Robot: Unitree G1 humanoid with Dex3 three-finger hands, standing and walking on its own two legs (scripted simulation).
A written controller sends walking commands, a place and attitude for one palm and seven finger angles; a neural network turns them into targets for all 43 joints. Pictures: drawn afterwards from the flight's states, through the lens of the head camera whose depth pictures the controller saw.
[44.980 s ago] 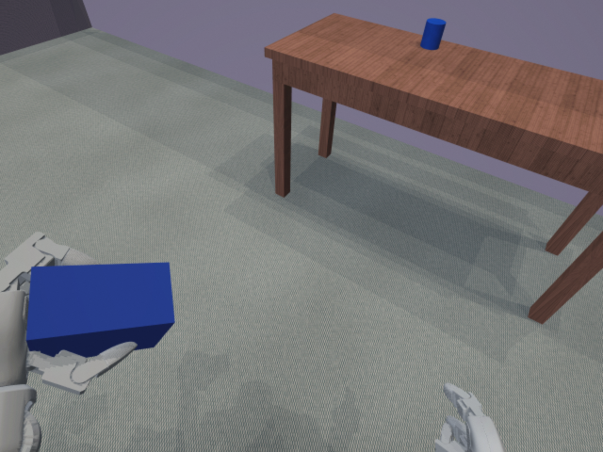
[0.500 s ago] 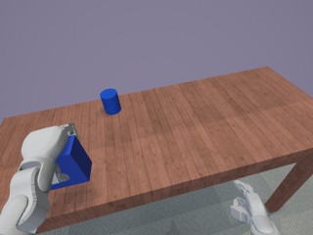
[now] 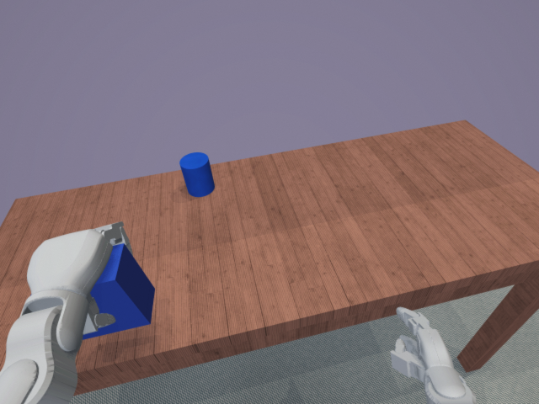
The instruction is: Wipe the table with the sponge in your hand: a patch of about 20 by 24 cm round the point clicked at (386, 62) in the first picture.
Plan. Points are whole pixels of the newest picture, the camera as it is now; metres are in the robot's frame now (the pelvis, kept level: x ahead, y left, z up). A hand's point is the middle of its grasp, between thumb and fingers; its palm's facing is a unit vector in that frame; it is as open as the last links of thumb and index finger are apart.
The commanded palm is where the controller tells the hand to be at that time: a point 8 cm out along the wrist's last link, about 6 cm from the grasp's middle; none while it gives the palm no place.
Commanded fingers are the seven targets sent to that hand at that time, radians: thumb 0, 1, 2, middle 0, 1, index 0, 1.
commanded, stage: bring the sponge back beside the body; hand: left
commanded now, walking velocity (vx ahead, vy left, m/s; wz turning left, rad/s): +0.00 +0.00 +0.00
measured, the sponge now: (106, 300) +0.21 +0.29 +0.07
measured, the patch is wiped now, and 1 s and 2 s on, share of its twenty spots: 1.00 1.00 1.00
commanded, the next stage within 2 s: step back with the hand held close in 0.88 s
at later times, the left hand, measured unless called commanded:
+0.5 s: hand (83, 301) +0.18 +0.29 +0.11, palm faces +0.10 -0.10 -0.99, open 10.5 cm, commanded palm +0.15 +0.28 +0.18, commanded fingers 0.00 0.10 1.30 -1.20 -1.60 -1.20 -1.60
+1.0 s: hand (85, 304) +0.18 +0.28 +0.11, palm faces +0.09 -0.12 -0.99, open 10.5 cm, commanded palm +0.15 +0.28 +0.17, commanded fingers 0.00 0.10 1.30 -1.20 -1.60 -1.20 -1.60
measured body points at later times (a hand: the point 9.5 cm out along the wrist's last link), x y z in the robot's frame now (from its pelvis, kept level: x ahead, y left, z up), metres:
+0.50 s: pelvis -0.01 +0.00 +0.00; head -0.05 -0.04 +0.45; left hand +0.17 +0.29 +0.17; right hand +0.25 -0.19 -0.06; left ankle +0.03 +0.13 -0.74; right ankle +0.00 -0.11 -0.74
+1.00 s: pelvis -0.01 +0.00 +0.00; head -0.05 -0.04 +0.45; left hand +0.17 +0.28 +0.16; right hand +0.25 -0.20 -0.06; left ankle +0.03 +0.13 -0.74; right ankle +0.00 -0.11 -0.74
